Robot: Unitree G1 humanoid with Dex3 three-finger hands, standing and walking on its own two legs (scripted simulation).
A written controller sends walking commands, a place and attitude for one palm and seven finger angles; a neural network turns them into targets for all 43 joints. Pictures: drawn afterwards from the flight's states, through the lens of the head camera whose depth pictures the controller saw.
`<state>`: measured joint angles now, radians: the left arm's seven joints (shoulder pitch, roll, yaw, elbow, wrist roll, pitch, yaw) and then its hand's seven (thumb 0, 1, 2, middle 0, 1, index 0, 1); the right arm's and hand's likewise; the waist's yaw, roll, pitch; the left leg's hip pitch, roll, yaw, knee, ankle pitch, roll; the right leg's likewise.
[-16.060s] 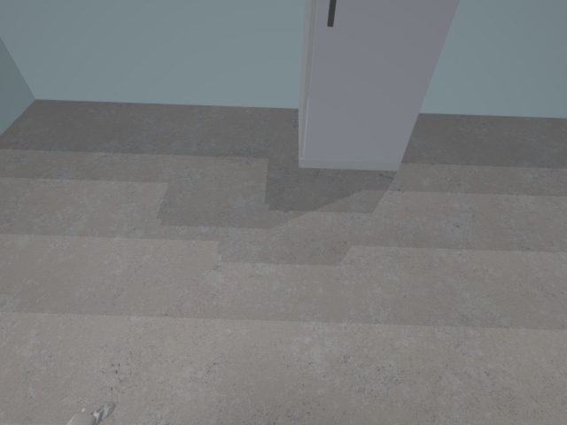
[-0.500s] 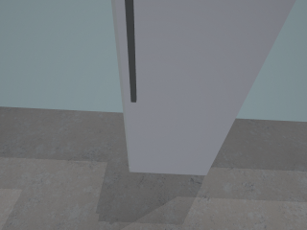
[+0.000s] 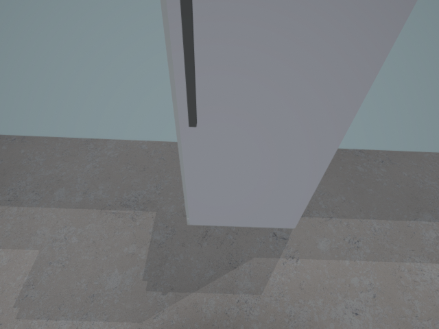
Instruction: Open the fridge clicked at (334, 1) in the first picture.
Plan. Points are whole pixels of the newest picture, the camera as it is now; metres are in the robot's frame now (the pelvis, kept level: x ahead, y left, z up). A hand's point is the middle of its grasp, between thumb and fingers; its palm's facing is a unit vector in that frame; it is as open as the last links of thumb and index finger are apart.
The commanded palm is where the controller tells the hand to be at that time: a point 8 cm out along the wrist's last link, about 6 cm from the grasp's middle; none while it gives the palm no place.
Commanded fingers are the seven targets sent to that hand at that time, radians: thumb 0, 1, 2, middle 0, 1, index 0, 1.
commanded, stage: look again from close up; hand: left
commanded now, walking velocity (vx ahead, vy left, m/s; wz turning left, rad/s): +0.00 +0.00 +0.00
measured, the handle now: (189, 31) +0.63 +0.11 +0.23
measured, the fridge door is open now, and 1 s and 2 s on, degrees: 0 0 0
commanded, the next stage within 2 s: shuffle to correct the standing spot in 1.48 s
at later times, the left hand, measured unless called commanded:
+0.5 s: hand out of the picture -0.04 +0.15 -0.17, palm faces +0.06 -0.98 -0.17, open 7.4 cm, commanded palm none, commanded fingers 0.00 0.90 0.90 -0.20 -0.30 -0.20 -0.30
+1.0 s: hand out of the picture +0.02 +0.14 -0.17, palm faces +0.05 -0.98 -0.18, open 7.3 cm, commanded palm none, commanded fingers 0.00 0.90 0.90 -0.20 -0.30 -0.20 -0.30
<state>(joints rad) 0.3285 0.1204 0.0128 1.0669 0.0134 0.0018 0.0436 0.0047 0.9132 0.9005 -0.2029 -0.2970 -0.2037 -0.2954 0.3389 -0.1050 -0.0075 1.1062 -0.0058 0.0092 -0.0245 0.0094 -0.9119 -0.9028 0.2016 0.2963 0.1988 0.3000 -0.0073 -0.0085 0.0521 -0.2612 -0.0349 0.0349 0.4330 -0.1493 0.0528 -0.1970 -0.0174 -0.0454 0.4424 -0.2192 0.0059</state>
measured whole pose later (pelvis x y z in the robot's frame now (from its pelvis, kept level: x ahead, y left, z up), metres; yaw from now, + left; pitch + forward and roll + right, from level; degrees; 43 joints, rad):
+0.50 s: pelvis +0.00 -0.01 +0.00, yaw +0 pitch -1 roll +0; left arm 0.38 0.11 0.02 1.10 0.02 0.00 0.04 0.00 0.91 0.90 -0.20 -0.30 -0.20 -0.30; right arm 0.31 -0.13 -0.01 1.10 -0.01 0.01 -0.02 0.01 -0.91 -0.90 0.20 0.30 0.20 0.30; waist 0.00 0.01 0.02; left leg -0.28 -0.03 0.03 0.44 -0.15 0.04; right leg -0.22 -0.01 -0.05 0.46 -0.23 -0.01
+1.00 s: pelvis +0.02 -0.02 +0.00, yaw +0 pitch -1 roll +0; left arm 0.31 0.12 0.01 1.09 0.01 -0.02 0.05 0.00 0.91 0.90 -0.20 -0.30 -0.20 -0.30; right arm 0.30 -0.12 0.00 1.12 -0.01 0.00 -0.02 0.01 -0.92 -0.90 0.20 0.30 0.20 0.30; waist -0.01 0.01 0.04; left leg -0.24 -0.02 0.03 0.43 -0.18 0.03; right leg -0.18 0.00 -0.05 0.44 -0.26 -0.01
